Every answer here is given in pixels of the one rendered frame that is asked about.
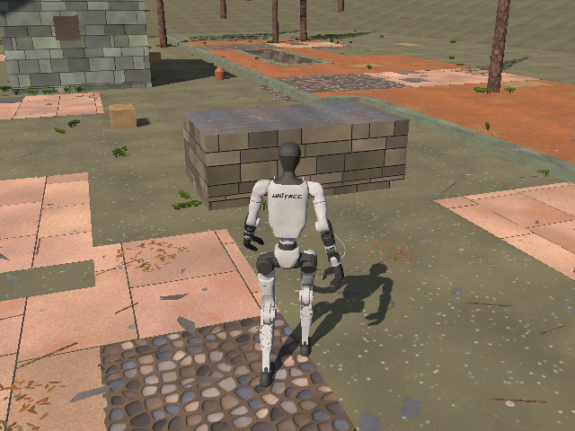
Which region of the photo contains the right robot hand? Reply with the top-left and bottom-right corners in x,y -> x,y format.
323,264 -> 344,292

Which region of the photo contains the right robot forearm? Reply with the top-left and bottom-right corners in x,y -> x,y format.
321,219 -> 341,267

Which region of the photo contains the right robot upper arm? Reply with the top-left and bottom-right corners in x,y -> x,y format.
307,181 -> 329,233

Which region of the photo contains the right robot shin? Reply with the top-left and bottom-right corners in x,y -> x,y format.
300,290 -> 314,345

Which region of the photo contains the left robot upper arm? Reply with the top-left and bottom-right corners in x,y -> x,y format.
246,180 -> 270,227

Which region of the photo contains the left robot foot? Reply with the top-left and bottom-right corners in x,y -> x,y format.
260,362 -> 276,386

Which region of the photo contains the left robot hand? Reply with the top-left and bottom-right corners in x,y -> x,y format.
243,236 -> 264,251

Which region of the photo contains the left robot forearm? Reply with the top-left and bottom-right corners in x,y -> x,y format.
243,213 -> 256,240

